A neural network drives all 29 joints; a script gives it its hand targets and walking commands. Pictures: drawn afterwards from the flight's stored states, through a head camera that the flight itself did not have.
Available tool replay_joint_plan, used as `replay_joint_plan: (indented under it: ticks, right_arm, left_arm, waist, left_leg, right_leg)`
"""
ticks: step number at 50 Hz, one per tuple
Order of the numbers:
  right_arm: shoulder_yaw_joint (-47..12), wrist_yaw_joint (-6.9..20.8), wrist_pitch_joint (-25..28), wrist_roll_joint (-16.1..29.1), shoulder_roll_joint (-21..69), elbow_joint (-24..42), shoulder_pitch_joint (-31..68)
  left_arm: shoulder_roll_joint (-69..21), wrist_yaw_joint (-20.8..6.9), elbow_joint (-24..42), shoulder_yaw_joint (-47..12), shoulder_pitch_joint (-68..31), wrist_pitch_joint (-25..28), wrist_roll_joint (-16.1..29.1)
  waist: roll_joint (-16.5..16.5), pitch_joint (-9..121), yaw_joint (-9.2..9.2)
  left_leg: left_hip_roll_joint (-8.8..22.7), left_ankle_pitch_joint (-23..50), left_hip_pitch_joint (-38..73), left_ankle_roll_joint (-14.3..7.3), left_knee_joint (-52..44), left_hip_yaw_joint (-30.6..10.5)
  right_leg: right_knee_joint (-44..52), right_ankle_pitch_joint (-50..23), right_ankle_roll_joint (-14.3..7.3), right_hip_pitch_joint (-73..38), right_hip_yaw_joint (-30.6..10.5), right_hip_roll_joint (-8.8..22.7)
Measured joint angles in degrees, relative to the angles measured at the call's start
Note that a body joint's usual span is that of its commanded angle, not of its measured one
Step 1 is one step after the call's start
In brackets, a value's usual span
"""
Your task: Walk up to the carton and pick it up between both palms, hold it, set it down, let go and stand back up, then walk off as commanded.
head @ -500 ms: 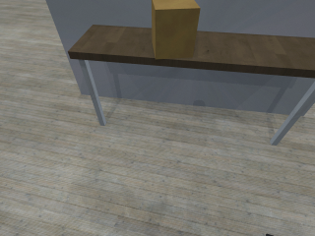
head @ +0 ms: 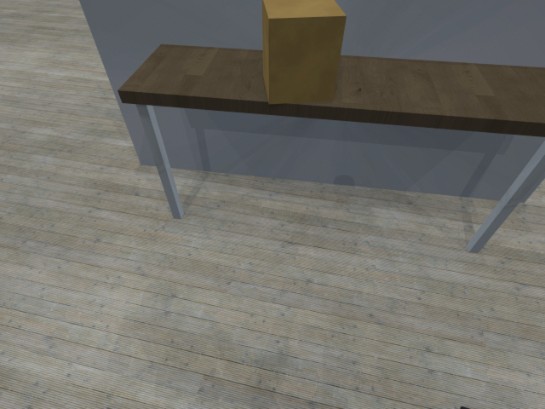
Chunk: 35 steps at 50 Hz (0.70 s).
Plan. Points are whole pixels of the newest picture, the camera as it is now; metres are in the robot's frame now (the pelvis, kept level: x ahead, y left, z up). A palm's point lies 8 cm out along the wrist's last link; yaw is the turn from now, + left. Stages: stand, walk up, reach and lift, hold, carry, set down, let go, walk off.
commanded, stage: stand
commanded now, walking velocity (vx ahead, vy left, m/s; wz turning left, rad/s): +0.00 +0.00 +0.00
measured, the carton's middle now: (298, 50) +1.11 +0.00 +0.05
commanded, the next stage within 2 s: none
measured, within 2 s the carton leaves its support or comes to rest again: neither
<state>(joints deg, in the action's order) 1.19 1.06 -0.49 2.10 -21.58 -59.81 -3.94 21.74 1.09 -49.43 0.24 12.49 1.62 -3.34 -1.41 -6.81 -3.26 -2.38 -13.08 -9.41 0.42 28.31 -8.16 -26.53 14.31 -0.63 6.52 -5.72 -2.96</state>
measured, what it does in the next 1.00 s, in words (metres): stands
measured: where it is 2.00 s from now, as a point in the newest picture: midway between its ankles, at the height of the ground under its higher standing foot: outside the picture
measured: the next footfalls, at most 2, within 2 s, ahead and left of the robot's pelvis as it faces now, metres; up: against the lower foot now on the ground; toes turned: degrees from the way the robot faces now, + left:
none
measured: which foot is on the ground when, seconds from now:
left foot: down 0.00-1.00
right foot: down 0.00-1.00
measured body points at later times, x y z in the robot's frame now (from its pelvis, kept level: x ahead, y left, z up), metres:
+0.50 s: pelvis +0.00 +0.00 +0.00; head +0.01 +0.00 +0.45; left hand +0.08 +0.31 -0.11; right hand +0.13 -0.30 -0.12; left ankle +0.03 +0.13 -0.74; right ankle +0.01 -0.12 -0.74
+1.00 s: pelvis +0.00 +0.00 +0.00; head +0.01 +0.00 +0.45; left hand +0.07 +0.31 -0.11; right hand +0.13 -0.30 -0.12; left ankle +0.03 +0.13 -0.74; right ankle +0.01 -0.12 -0.74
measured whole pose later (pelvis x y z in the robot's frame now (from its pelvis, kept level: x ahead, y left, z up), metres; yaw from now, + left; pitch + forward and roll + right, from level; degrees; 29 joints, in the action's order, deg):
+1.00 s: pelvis +0.00 +0.00 +0.00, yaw +0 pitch -6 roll -1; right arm 1.2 1.1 -0.4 2.1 -21.5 -59.9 -4.0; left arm 21.7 1.1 -49.5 0.2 12.5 1.6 -3.3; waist -1.1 -6.8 -3.3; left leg -2.4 -12.9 -9.4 0.4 28.2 -8.2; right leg -26.3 14.1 -0.6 6.4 -5.7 -2.9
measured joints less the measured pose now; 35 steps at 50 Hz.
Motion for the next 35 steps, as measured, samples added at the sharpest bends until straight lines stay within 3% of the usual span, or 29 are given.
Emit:
replay_joint_plan:
  ticks: [35]
  right_arm:
    - [0.0,0.0,0.0,0.0,0.1,-0.1,-0.1]
  left_arm:
    - [0.0,0.0,-0.1,0.0,0.0,0.0,0.0]
  waist:
    - [0.3,0.0,0.0]
  left_leg:
    - [0.0,0.1,0.0,0.0,-0.1,0.0]
  right_leg:
    - [0.2,-0.2,0.0,-0.1,0.0,0.0]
